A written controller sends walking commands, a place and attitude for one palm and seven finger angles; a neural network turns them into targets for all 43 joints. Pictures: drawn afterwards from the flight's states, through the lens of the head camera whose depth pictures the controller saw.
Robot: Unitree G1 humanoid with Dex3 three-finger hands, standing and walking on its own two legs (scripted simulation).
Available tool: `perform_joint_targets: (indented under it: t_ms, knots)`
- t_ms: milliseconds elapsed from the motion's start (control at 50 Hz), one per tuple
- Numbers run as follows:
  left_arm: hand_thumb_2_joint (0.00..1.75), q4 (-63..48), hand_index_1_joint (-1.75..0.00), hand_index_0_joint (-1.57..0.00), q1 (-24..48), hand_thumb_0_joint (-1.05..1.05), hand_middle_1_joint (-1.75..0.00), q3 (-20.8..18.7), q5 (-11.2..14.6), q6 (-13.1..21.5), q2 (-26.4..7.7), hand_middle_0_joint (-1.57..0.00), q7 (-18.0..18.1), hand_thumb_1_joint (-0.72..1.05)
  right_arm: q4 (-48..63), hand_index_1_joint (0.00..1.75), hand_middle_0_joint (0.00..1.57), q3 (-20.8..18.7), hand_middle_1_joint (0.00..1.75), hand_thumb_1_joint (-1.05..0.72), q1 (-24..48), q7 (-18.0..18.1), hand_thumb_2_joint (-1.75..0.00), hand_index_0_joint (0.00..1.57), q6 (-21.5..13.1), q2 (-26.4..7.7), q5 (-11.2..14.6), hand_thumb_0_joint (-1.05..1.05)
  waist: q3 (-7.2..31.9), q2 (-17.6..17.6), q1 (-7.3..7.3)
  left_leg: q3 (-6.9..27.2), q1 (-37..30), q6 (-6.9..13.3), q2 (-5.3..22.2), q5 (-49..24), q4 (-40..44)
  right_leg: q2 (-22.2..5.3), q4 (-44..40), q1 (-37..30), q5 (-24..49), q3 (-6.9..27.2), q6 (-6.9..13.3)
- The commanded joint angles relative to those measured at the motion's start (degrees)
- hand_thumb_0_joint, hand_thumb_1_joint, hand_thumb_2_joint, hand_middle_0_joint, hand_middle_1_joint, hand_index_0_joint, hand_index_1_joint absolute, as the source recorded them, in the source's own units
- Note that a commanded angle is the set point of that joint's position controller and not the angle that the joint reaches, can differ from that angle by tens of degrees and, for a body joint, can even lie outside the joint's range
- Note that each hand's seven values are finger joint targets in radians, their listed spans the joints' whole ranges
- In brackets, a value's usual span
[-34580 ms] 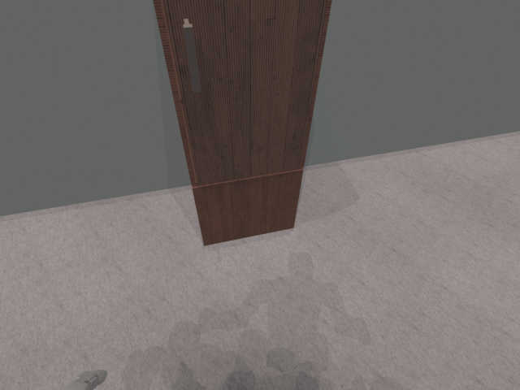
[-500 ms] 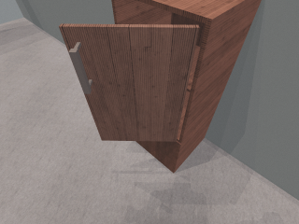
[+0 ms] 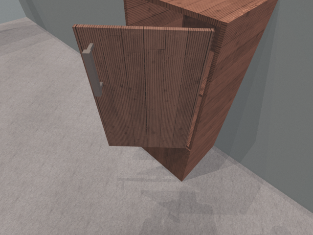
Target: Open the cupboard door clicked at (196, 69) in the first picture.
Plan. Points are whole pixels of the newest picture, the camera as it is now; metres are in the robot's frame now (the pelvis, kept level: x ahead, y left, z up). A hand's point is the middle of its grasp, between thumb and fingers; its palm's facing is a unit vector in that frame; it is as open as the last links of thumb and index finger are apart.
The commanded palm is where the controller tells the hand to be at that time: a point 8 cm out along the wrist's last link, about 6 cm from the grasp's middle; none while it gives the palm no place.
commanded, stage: come to a stop and stand still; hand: left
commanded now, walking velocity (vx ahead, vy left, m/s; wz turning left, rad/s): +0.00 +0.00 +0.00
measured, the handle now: (94, 71) +0.54 +0.24 +0.13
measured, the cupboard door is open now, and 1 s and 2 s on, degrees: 42 42 42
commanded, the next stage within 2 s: look again from close up in 0.24 s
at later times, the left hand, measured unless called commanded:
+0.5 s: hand out of the picture +0.05 +0.21 -0.17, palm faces +0.00 -0.97 -0.25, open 7.4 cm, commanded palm none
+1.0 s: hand out of the picture +0.06 +0.20 -0.18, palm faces -0.02 -0.98 -0.19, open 7.4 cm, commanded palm none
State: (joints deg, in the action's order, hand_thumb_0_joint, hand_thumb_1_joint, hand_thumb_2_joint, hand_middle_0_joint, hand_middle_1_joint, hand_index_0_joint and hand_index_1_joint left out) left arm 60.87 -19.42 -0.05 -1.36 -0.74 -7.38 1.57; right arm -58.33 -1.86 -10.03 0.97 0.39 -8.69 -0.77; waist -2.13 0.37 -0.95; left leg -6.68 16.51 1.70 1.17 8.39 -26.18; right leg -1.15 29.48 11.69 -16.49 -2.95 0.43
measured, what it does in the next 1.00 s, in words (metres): stands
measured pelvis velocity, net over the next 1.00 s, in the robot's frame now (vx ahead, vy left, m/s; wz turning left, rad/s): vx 0.04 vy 0.02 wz -0.02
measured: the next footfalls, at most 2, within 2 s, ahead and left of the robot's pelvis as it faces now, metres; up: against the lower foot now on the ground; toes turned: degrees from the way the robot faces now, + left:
none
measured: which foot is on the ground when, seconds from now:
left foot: down 0.00-1.00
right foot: down 0.00-1.00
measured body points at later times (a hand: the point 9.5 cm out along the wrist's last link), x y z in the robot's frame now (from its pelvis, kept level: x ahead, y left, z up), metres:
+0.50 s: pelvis +0.01 +0.02 +0.00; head +0.03 +0.01 +0.45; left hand +0.05 +0.26 -0.15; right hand +0.00 -0.19 -0.17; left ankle +0.06 +0.10 -0.74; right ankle -0.01 -0.11 -0.74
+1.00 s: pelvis +0.04 +0.02 +0.00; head +0.05 +0.03 +0.45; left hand +0.06 +0.25 -0.16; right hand +0.09 -0.23 -0.14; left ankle +0.06 +0.10 -0.74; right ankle -0.01 -0.11 -0.74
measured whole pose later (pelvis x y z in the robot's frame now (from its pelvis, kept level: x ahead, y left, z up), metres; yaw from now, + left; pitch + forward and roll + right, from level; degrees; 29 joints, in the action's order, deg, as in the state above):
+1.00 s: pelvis +0.04 +0.02 +0.00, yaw -1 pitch -1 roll +0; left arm 61.9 -15.0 0.6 -1.3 0.9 -11.1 1.8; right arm -62.3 0.0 -10.0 0.6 -1.2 -10.8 -0.9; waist -2.0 2.1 -0.6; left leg -7.2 13.9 2.8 0.1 12.5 -26.8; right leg -1.7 26.3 7.8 -17.9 -1.5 -1.1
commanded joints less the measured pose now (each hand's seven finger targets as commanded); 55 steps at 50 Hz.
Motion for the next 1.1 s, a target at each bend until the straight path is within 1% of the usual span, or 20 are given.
perform_joint_targets:
  t_ms: [0,120,140,160,180,220,240,280,320,360,380,460,520,600,760,800,880,920,1040,1080]
  knots:
    - [0.90,-2.2,-0.30,-0.20,-2.2,0.00,-0.30,-0.7,0.1,1.6,-5.6,-0.20,0.3,0.90,-0.1,0.30,0.20,0.0,0.30,-0.90,-4.3,0.0,-0.90,0.20,-0.7,-4.6,0.1,0.00,-2.1,0.4,1.09,8.2,-4.8,-0.1,5.7,8.3,7.8,-5.1,-11.1,7.2,-3.3,6.8,1.4]
    - [0.90,-0.7,-0.30,-0.20,-3.8,0.00,-0.30,-0.5,0.3,1.9,-5.3,-0.20,0.4,0.90,-2.2,0.30,0.20,0.6,0.30,-0.90,-6.2,0.0,-0.90,0.20,-0.7,-4.2,-0.1,0.00,-3.4,-1.0,0.96,8.1,-4.2,-0.6,5.0,9.0,8.6,-5.3,-12.9,7.3,-5.6,6.6,1.5]
    - [0.90,0.4,-0.30,-0.20,-7.2,0.00,-0.30,-0.3,-0.9,2.4,-7.3,-0.20,2.3,0.90,2.2,0.30,0.20,-0.1,0.30,-0.90,-0.8,-0.4,-0.90,0.20,-0.7,-7.8,0.2,0.00,-7.0,0.5,-1.12,4.6,0.0,-2.7,4.2,9.3,-3.5,-6.9,-14.2,8.1,1.5,9.2,1.1]
    - [0.90,-3.2,-0.30,-0.20,-1.5,0.00,-0.30,-0.5,-0.3,2.6,-10.1,-0.20,1.8,0.90,3.1,0.30,0.20,0.1,0.30,-0.90,-5.2,-1.0,-0.90,0.20,0.2,-4.7,-0.1,0.00,-2.7,1.2,3.45,4.2,-2.3,-2.7,2.2,12.7,-7.2,-10.5,-16.7,12.9,-18.9,12.9,3.7]
    - [0.90,-5.0,-0.30,-0.20,1.7,0.00,-0.30,-1.2,-0.1,2.6,-10.8,-0.20,1.5,0.90,1.8,0.30,0.20,-0.2,0.30,-0.90,-7.5,-1.2,-0.90,0.20,0.5,-4.7,-0.6,0.00,-3.5,-1.3,4.60,3.6,-3.6,-2.2,1.9,11.3,-9.6,-10.7,-16.5,17.1,-22.6,12.5,5.0]
    - [0.90,-5.6,-0.30,-0.20,2.0,0.00,-0.30,-1.1,0.2,3.4,-10.5,-0.20,1.4,0.90,1.8,0.30,0.20,0.3,0.30,-0.90,-10.3,-1.3,-0.90,0.20,-0.3,-3.8,-0.6,0.00,1.7,-5.0,4.67,4.6,-6.0,-1.7,2.0,6.2,-5.7,-8.2,-11.1,12.1,-11.3,8.2,5.0]
    - [0.90,-5.0,-0.30,-0.20,1.2,0.00,-0.30,-1.1,0.4,3.5,-9.5,-0.20,1.2,0.90,2.0,0.30,0.20,0.5,0.30,-0.90,-10.8,-1.1,-0.90,0.20,-1.0,-4.2,-0.4,0.00,2.7,-4.9,4.23,5.9,-5.3,-1.1,2.8,5.6,-3.0,-6.4,-7.9,9.8,-8.0,6.8,4.3]
    - [0.90,-4.6,-0.30,-0.20,0.3,0.00,-0.30,-0.8,0.5,2.7,-7.4,-0.20,1.1,0.90,2.5,0.30,0.20,0.5,0.30,-0.90,-9.9,-0.7,-0.90,0.20,-1.2,-5.8,-0.5,0.00,-0.4,-2.7,2.61,9.2,1.0,0.3,5.0,11.5,1.8,-3.8,-5.9,7.4,-10.2,5.0,3.4]
    - [0.90,-4.1,-0.30,-0.20,-0.4,0.00,-0.30,-0.7,0.3,2.1,-6.9,-0.20,1.0,0.90,2.4,0.30,0.20,0.6,0.30,-0.90,-8.5,-0.6,-0.90,0.20,-1.3,-6.3,-0.6,0.00,-4.1,-4.1,1.39,11.6,5.5,1.1,5.5,15.9,5.8,-2.8,-4.0,6.0,-9.1,3.6,2.8]
    - [0.90,-3.7,-0.30,-0.20,-1.6,0.00,-0.30,-0.7,0.3,1.8,-6.8,-0.20,0.9,0.90,2.4,0.30,0.20,0.4,0.30,-0.90,-8.2,-0.5,-0.90,0.20,-1.3,-7.1,-0.5,0.00,-5.2,-3.4,0.62,13.3,7.6,1.7,6.1,20.2,8.8,-1.9,-2.9,4.6,-7.6,2.9,2.4]
    - [0.90,-3.6,-0.30,-0.20,-2.0,0.00,-0.30,-0.8,0.3,1.8,-6.7,-0.20,0.8,0.90,2.3,0.30,0.20,0.3,0.30,-0.90,-8.2,-0.4,-0.90,0.20,-1.3,-7.4,-0.5,0.00,-4.3,-3.2,0.37,13.3,7.2,1.8,6.4,20.7,9.5,-2.0,-2.8,3.8,-6.8,2.6,2.3]
    - [0.90,-3.7,-0.30,-0.20,-1.3,0.00,-0.30,-0.7,0.5,2.3,-7.2,-0.20,0.9,0.90,1.1,0.30,0.20,0.5,0.30,-0.90,-8.8,-0.4,-0.90,0.20,-2.0,-6.8,-0.4,0.00,-0.3,1.0,0.42,11.3,2.4,1.7,5.7,11.8,7.1,-3.6,-4.3,1.9,-1.5,3.8,2.3]
    - [0.90,-3.9,-0.30,-0.20,-0.2,0.00,-0.30,-0.7,0.6,2.6,-7.9,-0.20,1.0,0.90,-0.1,0.30,0.20,0.8,0.30,-0.90,-9.3,-0.3,-0.90,0.20,-2.5,-6.7,-0.3,0.00,2.2,0.9,0.74,9.3,-1.5,1.6,5.5,2.1,4.8,-4.4,-4.4,1.0,3.6,4.3,2.0]
    - [0.90,-3.5,-0.30,-0.20,0.7,0.00,-0.30,-0.8,0.4,2.6,-8.6,-0.20,1.1,0.90,-1.3,0.30,0.20,0.8,0.30,-0.90,-8.5,-0.2,-0.90,0.20,-2.6,-6.4,-0.2,0.00,1.6,1.1,1.07,8.2,-4.0,1.3,5.3,-1.9,4.0,-4.8,-5.3,1.6,6.0,4.7,1.6]
    - [0.90,-2.3,-0.30,-0.20,1.1,0.00,-0.30,-0.8,0.4,2.4,-10.0,-0.20,0.8,0.90,-1.8,0.30,0.20,0.8,0.30,-0.90,-5.1,-0.1,-0.90,0.20,-2.5,-8.2,0.0,0.00,1.3,-1.5,0.98,7.5,-6.1,1.0,5.5,-2.8,4.2,-5.1,-6.5,1.6,6.7,5.5,1.4]
    - [0.90,-2.1,-0.30,-0.20,1.2,0.00,-0.30,-0.8,0.2,2.5,-10.4,-0.20,0.8,0.90,-1.9,0.30,0.20,0.7,0.30,-0.90,-4.4,0.0,-0.90,0.20,-2.5,-8.4,0.1,0.00,0.8,-0.5,1.01,7.5,-6.5,1.1,5.6,-3.5,4.2,-5.1,-7.1,1.6,7.7,5.5,1.4]
    - [0.90,-1.5,-0.30,-0.20,1.5,0.00,-0.30,-0.8,0.3,2.5,-10.8,-0.20,0.7,0.90,-2.0,0.30,0.20,0.7,0.30,-0.90,-3.0,0.0,-0.90,0.20,-2.6,-9.3,0.0,0.00,2.6,-2.1,1.01,7.2,-8.2,1.0,5.8,-5.4,4.0,-5.4,-7.3,0.8,8.9,5.7,1.2]
    - [0.90,-1.3,-0.30,-0.20,1.7,0.00,-0.30,-0.9,0.3,2.6,-11.2,-0.20,0.7,0.90,-2.0,0.30,0.20,0.6,0.30,-0.90,-2.1,0.1,-0.90,0.20,-2.7,-9.9,0.1,0.00,2.3,-1.4,1.02,7.2,-8.4,1.1,5.9,-7.1,3.6,-5.5,-7.5,0.5,10.8,5.8,1.1]
    - [0.90,-1.2,-0.30,-0.20,2.5,0.00,-0.30,-1.1,0.2,2.3,-12.2,-0.20,0.6,0.90,-2.0,0.30,0.20,0.3,0.30,-0.90,-0.5,0.2,-0.90,0.20,-2.6,-11.2,0.2,0.00,2.1,-1.4,0.77,7.7,-9.0,1.2,6.4,-8.9,4.6,-5.6,-7.6,0.5,10.8,5.6,0.9]
    - [0.90,-1.0,-0.30,-0.20,2.5,0.00,-0.30,-1.0,0.3,2.2,-12.2,-0.20,0.5,0.90,-2.0,0.30,0.20,0.4,0.30,-0.90,-0.3,0.2,-0.90,0.20,-2.6,-11.5,0.1,0.00,2.4,-1.5,0.74,7.7,-9.2,1.2,6.6,-7.0,5.2,-5.5,-8.0,0.7,8.9,5.7,0.9]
